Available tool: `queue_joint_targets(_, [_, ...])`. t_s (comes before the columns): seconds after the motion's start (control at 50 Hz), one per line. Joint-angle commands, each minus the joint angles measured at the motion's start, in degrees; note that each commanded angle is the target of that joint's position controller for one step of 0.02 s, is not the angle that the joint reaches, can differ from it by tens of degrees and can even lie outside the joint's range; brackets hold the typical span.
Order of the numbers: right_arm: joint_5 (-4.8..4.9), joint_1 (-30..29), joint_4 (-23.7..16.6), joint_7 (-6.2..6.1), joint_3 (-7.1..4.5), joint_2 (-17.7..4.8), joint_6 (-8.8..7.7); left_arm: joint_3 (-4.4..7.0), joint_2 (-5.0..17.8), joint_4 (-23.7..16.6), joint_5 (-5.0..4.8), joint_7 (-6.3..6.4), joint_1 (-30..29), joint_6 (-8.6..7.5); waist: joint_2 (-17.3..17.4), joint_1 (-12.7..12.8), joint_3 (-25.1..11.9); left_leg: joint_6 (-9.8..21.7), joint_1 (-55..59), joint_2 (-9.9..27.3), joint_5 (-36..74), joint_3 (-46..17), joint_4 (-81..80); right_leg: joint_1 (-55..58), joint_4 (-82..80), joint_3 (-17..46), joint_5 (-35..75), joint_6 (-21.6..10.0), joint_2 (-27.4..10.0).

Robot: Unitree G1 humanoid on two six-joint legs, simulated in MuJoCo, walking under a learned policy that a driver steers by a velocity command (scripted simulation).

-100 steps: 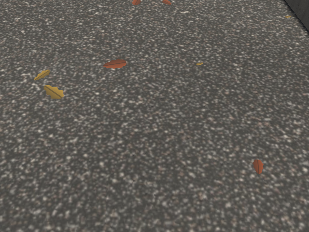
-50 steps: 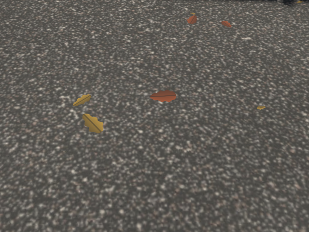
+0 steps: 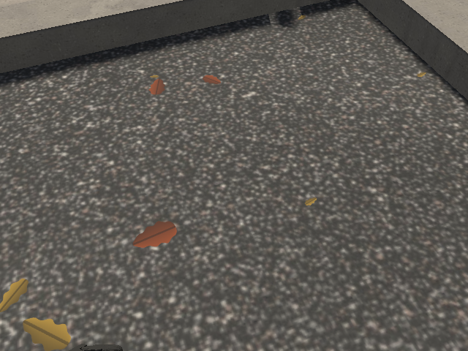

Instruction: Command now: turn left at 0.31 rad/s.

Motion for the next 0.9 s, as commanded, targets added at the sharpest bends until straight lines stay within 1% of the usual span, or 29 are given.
queue_joint_targets(0.02, [0.18, -1.0, -4.6, -0.17, -1.4, -4.9, -0.1, 3.99, 11.5, -2.1, -0.26, 1.09, -0.1, 0.17, -9.4, 2.5, -6.2, 0.8, -2.4, 0.3, -0.2, 1.0, 0.7, 8.0, -7.3, 11.6, 24.9, -12.9, -17.8])
queue_joint_targets(0.06, [0.09, -0.5, -5.0, 0.2, -1.45, -4.6, 0.09, 4.28, 11.7, -1.6, -0.52, 1.33, -0.8, 0.46, -9.6, 2.2, -6.4, 1.7, -0.9, 0.1, 0.7, 2.0, -1.8, 8.1, -6.7, 10.7, 24.3, -12.3, -18.3])
queue_joint_targets(0.1, [0.01, 1.6, -4.7, 0.81, -1.59, -4.2, 0.14, 4.55, 12.1, -1.1, -1.24, 1.59, -2.1, 0.73, -9.6, 0.6, -6.8, 3.4, 2.8, -0.7, 5.0, 3.6, -8.3, 7.2, -4.6, 8.7, 23.1, -10.4, -17.8])
queue_joint_targets(0.12, [-0.12, 3.5, -4.2, 1.13, -1.74, -4.2, 0.07, 4.67, 12.1, -0.8, -1.89, 1.73, -2.9, 0.93, -9.3, -0.7, -6.8, 4.8, 6.0, -1.7, 10.1, 4.8, -14.6, 5.9, -2.3, 6.9, 20.5, -8.4, -16.8])
queue_joint_targets(0.14, [-0.66, 4.4, -4.0, 1.24, -2.14, -5.3, -0.08, 4.69, 11.2, 0.3, -2.55, 1.75, -1.2, 1.02, -6.4, -1.0, -5.7, 7.0, 8.9, -2.1, 17.1, 2.6, -21.9, 3.2, 2.2, 4.2, 12.9, -4.5, -14.2])
queue_joint_targets(0.16, [-0.98, 4.7, -5.0, 0.49, -3.56, -10.9, -0.35, 4.33, 8.7, 0.5, -1.24, 1.58, 1.4, 1.0, 7.0, 1.1, -5.1, 11.3, 14.8, 7.3, 32.3, -12.5, -28.0, -6.7, 15.6, -2.6, -0.9, 1.7, -8.2])
queue_joint_targets(0.18, [-2.15, 5.2, -6.0, 0.58, -4.51, -16.1, -1.01, 3.79, 7.7, -3.2, -0.21, 1.92, -5.4, 0.52, 17.7, -1.3, -2.6, 22.7, 15.0, 19.1, 44.2, -30.5, -31.1, -20.2, 26.2, -0.9, -24.2, 5.4, 1.8])
queue_joint_targets(0.2, [-3.75, 5.4, -6.8, 0.83, -3.96, -14.1, -2.36, 4.36, 9.3, -3.4, -0.34, 2.17, -7.8, 0.27, 10.3, -2.9, -4.8, 25.9, 14.7, 19.4, 41.4, -30.7, -31.8, -21.6, 36.3, 6.6, -26.6, 5.1, 0.9])
queue_joint_targets(0.22, [-3.35, 2.7, -6.9, 0.74, -3.5, -12.4, -3.31, 4.87, 10.2, -2.4, -1.15, 2.05, -6.1, 0.33, 7.1, -0.8, -4.3, 23.1, 14.7, 16.3, 38.3, -25.2, -31.0, -22.0, 39.0, 8.4, -21.7, 4.4, -0.5])
queue_joint_targets(0.24, [-1.92, -0.6, -7.5, 0.36, -3.47, -11.4, -3.53, 5.28, 10.5, -0.7, -1.14, 2.22, -3.8, 0.46, 3.8, 0.9, -3.8, 19.7, 14.9, 12.7, 34.8, -21.1, -30.1, -22.3, 38.4, 8.7, -16.6, 4.4, -1.2])
queue_joint_targets(0.26, [-0.59, -2.3, -7.9, -0.08, -2.91, -9.7, -3.45, 5.6, 11.3, 0.1, -0.76, 2.46, -2.8, 0.55, 3.5, 1.4, -3.7, 18.0, 15.7, 11.4, 34.8, -19.7, -29.8, -22.7, 37.3, 9.0, -13.2, 4.9, -1.6])
queue_joint_targets(0.28, [-0.25, -2.3, -8.0, -0.51, -2.42, -8.7, -3.26, 5.62, 10.8, 0.6, -0.71, 2.39, -2.1, 0.41, 4.1, 1.8, -4.6, 17.4, 15.3, 10.0, 37.1, -18.3, -29.6, -20.8, 38.0, 8.7, -10.5, 5.6, -1.1])
queue_joint_targets(0.32, [-0.48, -0.9, -8.4, -0.91, -2.32, -8.3, -2.88, 5.45, 9.9, 1.1, -1.25, 2.13, -0.7, 0.06, 4.2, 1.7, -6.2, 17.7, 17.0, 8.6, 38.8, -17.2, -29.3, -19.6, 37.0, 8.4, -7.5, 6.6, -0.1])
queue_joint_targets(0.38, [-0.32, 0.7, -8.6, -1.36, -2.77, -9.2, -2.35, 5.11, 9.2, 0.9, -1.48, 2.14, -1.8, -0.42, 4.8, 0.5, -5.8, 17.8, 19.5, 7.9, 35.3, -18.6, -29.1, -20.1, 28.7, 8.8, -6.2, 7.6, 0.4])
queue_joint_targets(0.4, [-0.09, 1.5, -8.5, -1.54, -2.93, -9.3, -2.14, 5.06, 9.3, 0.9, -1.49, 1.93, -1.7, -0.67, 5.0, 0.1, -6.5, 17.9, 19.7, 7.4, 26.9, -19.6, -30.2, -19.4, 25.3, 8.8, -5.4, 7.8, 0.3])
queue_joint_targets(0.44, [0.14, 1.8, -8.5, -1.66, -3.1, -9.8, -2.06, 4.99, 9.8, 0.7, -1.75, 1.21, -2.9, -1.41, 7.1, -0.9, -4.5, 18.2, 16.8, 6.7, 6.3, -23.0, -33.9, -18.0, 18.9, 8.7, -4.4, 7.7, 0.4])
queue_joint_targets(0.48, [-0.13, 1.4, -8.7, -1.54, -3.23, -10.4, -2.22, 4.93, 10.2, 0.3, -2.01, 0.41, -3.8, -2.65, 8.7, -1.3, -2.5, 18.7, 14.4, 6.7, -0.5, -25.9, -35.3, -16.2, 13.7, 8.7, -5.1, 7.2, 0.7])
queue_joint_targets(0.52, [-0.12, 1.4, -8.8, -1.27, -3.36, -10.7, -2.41, 4.84, 10.3, 0.3, -2.15, -0.39, -3.7, -4.16, 8.3, -1.6, -2.5, 18.9, 13.2, 6.3, -1.8, -27.4, -34.8, -13.3, 9.1, 8.6, -6.2, 6.3, 1.1])
queue_joint_targets(0.58, [-0.06, 0.8, -9.0, -0.81, -2.98, -10.1, -2.54, 4.7, 10.3, 1.5, -2.67, -1.44, -1.0, -6.06, 8.2, -0.8, -3.3, 18.6, 10.2, 5.7, -2.5, -28.5, -33.6, -6.1, 3.6, 7.2, -5.4, 4.5, 1.5])
queue_joint_targets(0.62, [-0.07, -0.1, -9.0, -0.63, -2.21, -8.4, -2.52, 4.57, 9.6, 3.2, -2.68, -1.83, 3.1, -7.05, 6.7, 1.8, -3.1, 17.0, 5.6, 3.9, -4.0, -28.0, -31.4, 2.8, -3.9, 5.3, 1.2, 2.8, 1.3])
queue_joint_targets(0.64, [-0.32, 0.2, -8.8, -0.56, -1.61, -6.8, -2.66, 4.62, 9.5, 4.2, -2.41, -1.75, 5.6, -7.38, 5.4, 3.1, -3.4, 15.5, 2.9, 2.1, -4.8, -26.8, -29.0, 7.9, -6.7, 5.2, 1.9, 1.8, 0.7])
queue_joint_targets(0.66, [-0.58, -0.1, -9.0, -0.44, -0.7, -4.1, -3.05, 4.86, 10.7, 5.2, -1.97, -1.43, 10.1, -7.66, 2.4, 4.9, -4.7, 13.0, -2.8, -0.5, -5.9, -23.7, -21.8, 15.4, -7.9, 10.1, -1.2, 0.1, -4.3])
queue_joint_targets(0.68, [-0.72, 0.0, -9.7, -0.28, 0.55, 0.2, -3.5, 5.1, 14.0, 6.2, -0.88, -1.04, 15.6, -7.67, -7.7, 5.7, -6.1, 8.9, -10.9, -7.7, -5.6, -13.5, -4.5, 21.3, -13.7, 25.0, -13.4, -4.2, -14.3])
queue_joint_targets(0.7, [0.8, -2.2, -12.8, -0.65, -0.59, -3.8, -4.32, 6.44, 19.0, 7.6, 0.23, -1.88, 17.5, -7.76, -15.2, 5.1, -0.2, 8.2, -23.0, -8.8, -8.5, -10.2, 4.6, 18.1, -19.2, 43.3, -27.0, -12.1, -22.4])
queue_joint_targets(0.72, [1.02, -2.1, -11.9, -0.72, -1.67, -8.0, -4.87, 5.52, 15.3, 6.7, -0.92, -1.9, 14.4, -8.03, -11.0, 4.4, 4.4, 7.9, -27.3, -4.9, -3.9, -11.7, 10.4, 16.1, -19.9, 41.9, -31.0, -13.2, -22.3])
queue_joint_targets(0.74, [0.7, -1.4, -10.7, -0.34, -1.98, -8.4, -5.2, 4.65, 12.4, 6.3, -1.65, -1.59, 13.0, -8.01, -10.5, 3.8, 5.3, 7.6, -28.3, -3.9, 1.0, -11.2, 11.9, 16.4, -19.8, 36.4, -27.2, -11.3, -19.2])
queue_joint_targets(0.78, [-0.37, -2.3, -10.4, 0.44, -1.83, -6.9, -6.0, 3.95, 11.3, 6.2, -1.85, -1.13, 12.6, -7.54, -9.1, 3.7, 3.8, 6.7, -28.6, -1.4, 8.3, -8.3, 11.3, 17.5, -20.0, 28.6, -17.3, -9.1, -15.8])
queue_joint_targets(0.82, [-1.13, -5.5, -11.4, 0.99, -1.13, -4.3, -6.86, 3.42, 10.9, 6.7, -1.71, -0.96, 14.4, -7.33, -8.5, 4.6, 2.9, 5.1, -25.4, 0.2, 14.4, -3.8, 8.2, 14.8, -21.3, 23.3, -7.4, -9.1, -12.9])
queue_joint_targets(0.9, [-0.64, -11.8, -13.8, 1.73, 0.34, -0.3, -8.01, 3.47, 12.2, 7.4, -2.22, -0.31, 17.2, -6.22, -8.4, 6.6, 2.7, 2.6, -15.9, -1.3, 21.2, -0.3, -7.9, 9.3, -20.8, 16.2, 5.8, -8.9, -9.3])
Keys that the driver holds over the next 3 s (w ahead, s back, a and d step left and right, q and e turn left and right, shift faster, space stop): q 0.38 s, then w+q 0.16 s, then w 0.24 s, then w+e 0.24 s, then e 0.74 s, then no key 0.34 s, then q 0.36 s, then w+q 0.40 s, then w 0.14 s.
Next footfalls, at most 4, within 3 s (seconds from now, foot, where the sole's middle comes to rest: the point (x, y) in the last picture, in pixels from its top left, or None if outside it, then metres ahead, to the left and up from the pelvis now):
0.14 left None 0.01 0.13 -0.77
0.66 right None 0.11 -0.07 -0.77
1.08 left None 0.26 0.28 -0.77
1.52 right None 0.39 0.05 -0.77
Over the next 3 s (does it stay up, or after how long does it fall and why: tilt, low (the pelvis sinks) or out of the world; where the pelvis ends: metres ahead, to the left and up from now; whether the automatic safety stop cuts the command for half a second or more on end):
stays up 0.43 0.16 0.00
